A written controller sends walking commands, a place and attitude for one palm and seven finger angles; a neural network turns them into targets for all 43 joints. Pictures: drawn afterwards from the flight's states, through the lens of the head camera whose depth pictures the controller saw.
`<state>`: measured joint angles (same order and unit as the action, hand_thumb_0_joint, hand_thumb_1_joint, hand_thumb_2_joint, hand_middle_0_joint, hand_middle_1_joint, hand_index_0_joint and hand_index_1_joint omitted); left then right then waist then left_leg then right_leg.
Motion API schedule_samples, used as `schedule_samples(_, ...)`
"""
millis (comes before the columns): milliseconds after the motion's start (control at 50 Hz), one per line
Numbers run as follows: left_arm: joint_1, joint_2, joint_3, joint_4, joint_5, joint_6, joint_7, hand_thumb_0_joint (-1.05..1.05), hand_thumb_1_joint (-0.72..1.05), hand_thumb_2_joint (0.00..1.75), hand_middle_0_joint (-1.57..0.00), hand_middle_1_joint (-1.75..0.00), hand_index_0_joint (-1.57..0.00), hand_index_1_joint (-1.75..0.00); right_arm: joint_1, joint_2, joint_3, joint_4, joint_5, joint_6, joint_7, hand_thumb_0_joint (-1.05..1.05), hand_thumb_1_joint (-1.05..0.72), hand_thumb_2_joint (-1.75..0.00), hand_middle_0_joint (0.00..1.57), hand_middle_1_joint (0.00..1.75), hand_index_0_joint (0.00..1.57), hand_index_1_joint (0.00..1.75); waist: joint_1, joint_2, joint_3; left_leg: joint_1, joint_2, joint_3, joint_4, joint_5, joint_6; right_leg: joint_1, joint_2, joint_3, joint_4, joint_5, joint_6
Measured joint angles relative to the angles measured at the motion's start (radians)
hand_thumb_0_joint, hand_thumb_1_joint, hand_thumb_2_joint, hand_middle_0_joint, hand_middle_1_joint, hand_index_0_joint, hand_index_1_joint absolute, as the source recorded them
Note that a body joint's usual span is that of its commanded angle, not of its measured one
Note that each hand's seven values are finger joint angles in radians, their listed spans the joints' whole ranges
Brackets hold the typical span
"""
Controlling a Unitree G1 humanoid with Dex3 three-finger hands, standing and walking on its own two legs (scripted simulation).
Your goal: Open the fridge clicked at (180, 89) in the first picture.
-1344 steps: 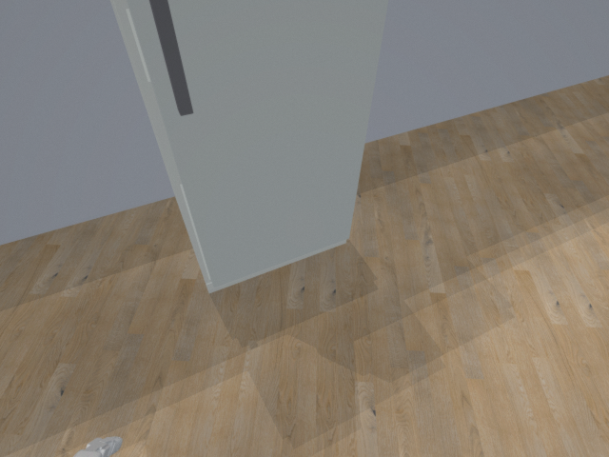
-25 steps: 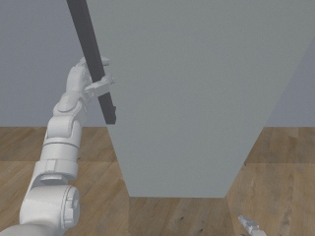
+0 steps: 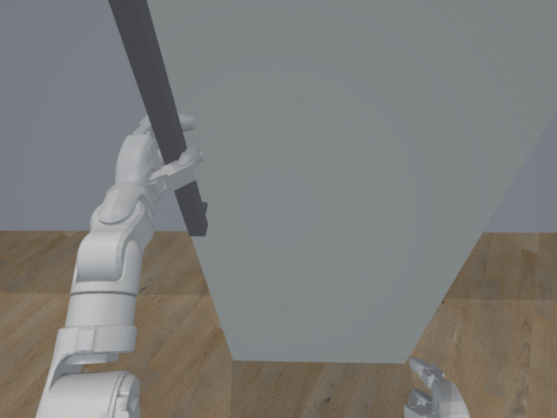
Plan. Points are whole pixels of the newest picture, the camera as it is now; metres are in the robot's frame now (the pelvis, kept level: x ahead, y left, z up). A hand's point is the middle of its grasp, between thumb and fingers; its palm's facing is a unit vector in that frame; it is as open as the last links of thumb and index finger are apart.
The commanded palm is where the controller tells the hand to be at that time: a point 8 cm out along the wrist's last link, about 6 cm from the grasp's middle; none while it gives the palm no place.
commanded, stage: pull the door a little, standing still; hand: left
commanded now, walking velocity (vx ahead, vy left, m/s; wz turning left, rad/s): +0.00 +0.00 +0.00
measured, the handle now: (175, 130) +0.44 +0.16 +0.23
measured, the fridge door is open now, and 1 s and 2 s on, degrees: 0 8 43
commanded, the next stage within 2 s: walk backward, drawing the door open in 0.22 s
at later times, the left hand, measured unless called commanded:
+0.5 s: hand (177, 198) +0.33 +0.14 +0.20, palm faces +0.05 -0.97 -0.23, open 7.3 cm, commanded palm +0.30 +0.19 +0.20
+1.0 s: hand (186, 204) +0.33 +0.13 +0.19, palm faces +0.41 -0.86 -0.31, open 7.3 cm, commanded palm +0.28 +0.16 +0.20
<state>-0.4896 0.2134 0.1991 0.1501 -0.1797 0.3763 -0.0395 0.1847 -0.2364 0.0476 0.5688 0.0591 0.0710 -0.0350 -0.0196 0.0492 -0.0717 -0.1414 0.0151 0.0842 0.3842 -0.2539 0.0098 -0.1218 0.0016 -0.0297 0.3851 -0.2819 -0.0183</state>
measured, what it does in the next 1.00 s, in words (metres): walks ahead: right foot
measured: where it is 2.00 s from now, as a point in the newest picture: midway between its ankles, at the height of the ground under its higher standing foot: outside the picture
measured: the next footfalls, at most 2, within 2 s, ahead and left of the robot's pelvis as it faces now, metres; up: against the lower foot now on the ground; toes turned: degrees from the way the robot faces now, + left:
right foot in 0.74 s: +0.26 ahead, -0.07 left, +0.00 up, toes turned +2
left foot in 1.10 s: +0.09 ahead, -0.01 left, +0.00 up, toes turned +14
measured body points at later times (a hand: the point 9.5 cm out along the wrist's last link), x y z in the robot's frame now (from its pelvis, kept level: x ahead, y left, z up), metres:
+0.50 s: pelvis +0.08 +0.00 +0.00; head +0.10 -0.02 +0.45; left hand +0.33 +0.19 +0.21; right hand +0.27 -0.24 -0.08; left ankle -0.03 +0.14 -0.72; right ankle -0.05 -0.09 -0.73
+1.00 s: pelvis +0.09 -0.09 -0.01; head +0.14 -0.10 +0.44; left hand +0.30 +0.17 +0.20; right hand +0.32 -0.28 -0.11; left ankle +0.03 +0.04 -0.68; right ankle +0.22 -0.07 -0.74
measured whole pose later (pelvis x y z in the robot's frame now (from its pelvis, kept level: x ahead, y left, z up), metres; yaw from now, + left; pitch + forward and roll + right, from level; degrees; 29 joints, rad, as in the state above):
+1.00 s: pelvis +0.09 -0.09 -0.01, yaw +9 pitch -2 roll +4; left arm 0.20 0.30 0.23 -0.54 -0.04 -0.07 0.11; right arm 0.09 -0.20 0.01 0.57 0.00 0.01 -0.06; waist -0.01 -0.02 0.13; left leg -0.36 -0.07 0.02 1.00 -0.52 0.00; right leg -0.34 0.03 -0.17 0.38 -0.04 -0.11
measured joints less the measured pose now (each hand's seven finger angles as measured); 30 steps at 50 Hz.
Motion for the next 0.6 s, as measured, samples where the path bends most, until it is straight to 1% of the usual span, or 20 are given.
schedule_samples(80, 0.087, 0.006, 0.009, -0.115, -0.005, 0.023, -0.007, -0.01, 0.71, 0.75, -0.31, -1.40, -0.24, -1.40, 0.000, 0.006, 0.007, -0.019, -0.001, 0.013, 0.010, 0.01, -0.91, -0.90, 0.20, 0.30, 0.20, 0.30, 0.001, -0.003, -0.008, 0.008, -0.003, -0.002, 0.000, 0.006, 0.003, 0.001, 0.000, 0.015, 0.001, 0.002, 0.000)
schedule_samples(180, 0.249, 0.015, 0.026, -0.310, -0.025, 0.054, -0.018, -0.01, 0.70, 0.74, -0.30, -1.39, -0.20, -1.40, -0.003, 0.003, 0.012, -0.035, -0.001, 0.023, 0.022, 0.01, -0.91, -0.90, 0.20, 0.30, 0.20, 0.30, 0.016, 0.000, -0.027, 0.014, -0.005, -0.020, 0.010, 0.012, 0.003, -0.005, 0.002, 0.021, 0.010, 0.013, -0.002)
schedule_samples(280, 0.472, 0.015, 0.059, -0.564, -0.057, 0.081, -0.017, -0.02, 0.71, 0.73, -0.29, -1.35, -0.16, -1.39, -0.016, -0.001, 0.012, -0.054, 0.000, 0.021, 0.035, 0.01, -0.91, -0.90, 0.20, 0.30, 0.20, 0.30, 0.032, 0.009, -0.059, 0.018, -0.006, -0.038, 0.031, -0.013, -0.001, -0.019, 0.003, 0.013, 0.027, -0.003, -0.003)
schedule_samples(340, 0.644, -0.001, 0.071, -0.740, -0.084, 0.084, -0.024, -0.03, 0.69, 0.72, -0.30, -1.33, -0.16, -1.38, -0.018, -0.004, 0.008, -0.062, -0.001, 0.014, 0.044, 0.01, -0.91, -0.90, 0.20, 0.30, 0.20, 0.30, 0.051, 0.012, -0.081, 0.015, -0.009, -0.049, 0.057, -0.021, 0.001, -0.029, 0.000, -0.001, 0.047, -0.008, 0.004)
schedule_samples(360, 0.684, 0.009, 0.055, -0.776, -0.067, 0.061, -0.019, -0.04, 0.68, 0.72, -0.30, -1.32, -0.16, -1.37, -0.017, -0.006, 0.007, -0.067, -0.007, 0.012, 0.037, 0.01, -0.91, -0.90, 0.20, 0.30, 0.20, 0.30, 0.057, 0.011, -0.077, 0.006, -0.010, -0.057, 0.084, -0.020, 0.004, -0.023, -0.001, -0.005, 0.048, -0.008, 0.010)
schedule_samples(380, 0.704, 0.033, 0.028, -0.782, -0.045, 0.008, -0.011, -0.04, 0.64, 0.71, -0.31, -1.32, -0.17, -1.37, -0.016, -0.009, 0.004, -0.068, -0.015, 0.007, 0.027, 0.01, -0.91, -0.90, 0.20, 0.30, 0.20, 0.30, 0.060, 0.006, -0.068, -0.013, -0.014, -0.069, 0.126, -0.016, 0.006, -0.015, -0.005, -0.013, 0.047, -0.009, 0.011)
schedule_samples(420, 0.728, 0.070, -0.022, -0.771, -0.007, -0.119, 0.015, -0.05, 0.58, 0.71, -0.34, -1.32, -0.20, -1.37, -0.019, -0.014, 0.000, -0.064, -0.033, 0.003, 0.012, 0.01, -0.91, -0.90, 0.20, 0.30, 0.20, 0.30, 0.062, -0.009, -0.054, -0.063, -0.024, -0.092, 0.213, -0.003, 0.009, -0.009, -0.014, -0.035, 0.047, -0.020, 0.007)
schedule_samples(460, 0.747, 0.083, -0.052, -0.779, 0.020, -0.215, 0.040, -0.08, 0.54, 0.71, -0.36, -1.34, -0.23, -1.37, -0.026, -0.020, 0.000, -0.067, -0.043, 0.004, -0.005, 0.01, -0.91, -0.90, 0.20, 0.30, 0.20, 0.30, 0.062, -0.021, -0.036, -0.094, -0.032, -0.105, 0.259, -0.003, 0.013, -0.017, -0.021, -0.051, 0.062, -0.038, 0.005)
schedule_samples(480, 0.757, 0.081, -0.061, -0.786, 0.031, -0.255, 0.049, -0.09, 0.53, 0.72, -0.38, -1.34, -0.23, -1.36, -0.030, -0.022, -0.001, -0.069, -0.047, 0.005, -0.012, 0.01, -0.91, -0.90, 0.20, 0.30, 0.20, 0.30, 0.061, -0.024, -0.026, -0.094, -0.033, -0.108, 0.254, -0.011, 0.012, -0.028, -0.024, -0.058, 0.079, -0.044, 0.006)
schedule_samples(520, 0.779, 0.071, -0.071, -0.800, 0.046, -0.319, 0.065, -0.10, 0.51, 0.73, -0.40, -1.36, -0.25, -1.36, -0.041, -0.021, -0.006, -0.071, -0.054, 0.011, -0.018, 0.01, -0.91, -0.90, 0.20, 0.30, 0.20, 0.30, 0.057, -0.023, 0.001, -0.063, -0.032, -0.111, 0.191, -0.022, 0.008, -0.076, -0.031, -0.065, 0.167, -0.030, 0.017)
schedule_samples(540, 0.790, 0.068, -0.070, -0.809, 0.053, -0.340, 0.076, -0.10, 0.51, 0.74, -0.41, -1.36, -0.26, -1.35, -0.048, -0.015, -0.011, -0.073, -0.059, 0.012, -0.015, 0.01, -0.91, -0.90, 0.20, 0.30, 0.20, 0.30, 0.056, -0.022, 0.022, -0.038, -0.033, -0.113, 0.149, -0.017, 0.012, -0.121, -0.031, -0.050, 0.257, 0.007, 0.024)
schedule_samples(560, 0.798, 0.066, -0.067, -0.815, 0.059, -0.356, 0.088, -0.10, 0.51, 0.74, -0.41, -1.37, -0.26, -1.36, -0.052, -0.008, -0.020, -0.077, -0.067, 0.010, -0.005, 0.01, -0.91, -0.90, 0.20, 0.30, 0.20, 0.30, 0.051, -0.016, 0.046, -0.014, -0.032, -0.125, 0.114, -0.010, 0.017, -0.168, -0.019, -0.027, 0.361, -0.022, 0.028)
schedule_samples(580, 0.801, 0.062, -0.064, -0.816, 0.069, -0.368, 0.101, -0.11, 0.50, 0.75, -0.42, -1.37, -0.26, -1.36, -0.052, 0.000, -0.029, -0.079, -0.076, 0.003, 0.006, 0.01, -0.91, -0.90, 0.20, 0.30, 0.20, 0.30, 0.045, -0.005, 0.069, 0.007, -0.029, -0.142, 0.090, -0.004, 0.020, -0.212, 0.001, -0.011, 0.449, -0.084, 0.028)
schedule_samples(600, 0.801, 0.058, -0.059, -0.812, 0.077, -0.377, 0.110, -0.12, 0.50, 0.76, -0.43, -1.38, -0.26, -1.36, -0.050, 0.009, -0.037, -0.078, -0.084, -0.006, 0.015, 0.01, -0.91, -0.90, 0.20, 0.30, 0.20, 0.30, 0.039, 0.006, 0.092, 0.026, -0.026, -0.160, 0.072, 0.004, 0.018, -0.251, 0.019, -0.005, 0.506, -0.133, 0.026)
